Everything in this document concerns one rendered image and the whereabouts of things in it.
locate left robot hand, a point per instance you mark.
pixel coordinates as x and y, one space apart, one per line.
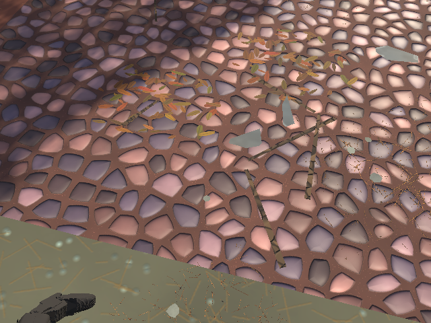
57 306

